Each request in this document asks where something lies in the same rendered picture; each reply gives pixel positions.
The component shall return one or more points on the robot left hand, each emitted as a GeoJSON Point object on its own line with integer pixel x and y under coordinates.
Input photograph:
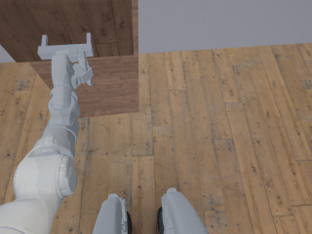
{"type": "Point", "coordinates": [63, 70]}

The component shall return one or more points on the left robot shin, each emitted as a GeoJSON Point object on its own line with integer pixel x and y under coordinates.
{"type": "Point", "coordinates": [124, 227]}

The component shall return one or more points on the robot shin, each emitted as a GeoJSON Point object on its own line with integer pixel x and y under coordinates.
{"type": "Point", "coordinates": [168, 224]}
{"type": "Point", "coordinates": [124, 227]}

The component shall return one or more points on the drawer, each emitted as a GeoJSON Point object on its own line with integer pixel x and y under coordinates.
{"type": "Point", "coordinates": [66, 22]}

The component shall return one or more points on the robot left forearm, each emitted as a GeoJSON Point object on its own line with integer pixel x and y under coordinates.
{"type": "Point", "coordinates": [62, 129]}

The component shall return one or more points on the robot left upper arm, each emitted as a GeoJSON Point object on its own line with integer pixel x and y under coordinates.
{"type": "Point", "coordinates": [41, 184]}

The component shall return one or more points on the handle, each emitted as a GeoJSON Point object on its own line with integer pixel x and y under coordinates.
{"type": "Point", "coordinates": [47, 52]}

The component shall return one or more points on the cabinet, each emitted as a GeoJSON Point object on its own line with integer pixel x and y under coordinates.
{"type": "Point", "coordinates": [115, 84]}

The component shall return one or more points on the right robot shin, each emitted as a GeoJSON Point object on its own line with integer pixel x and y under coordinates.
{"type": "Point", "coordinates": [168, 224]}

